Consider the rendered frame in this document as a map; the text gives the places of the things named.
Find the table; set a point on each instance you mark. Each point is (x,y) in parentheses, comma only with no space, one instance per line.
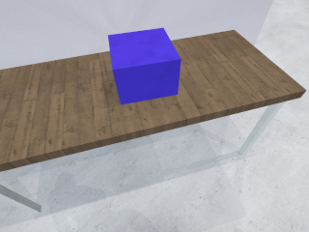
(63,107)

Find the carton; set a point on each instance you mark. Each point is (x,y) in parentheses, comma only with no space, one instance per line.
(145,65)

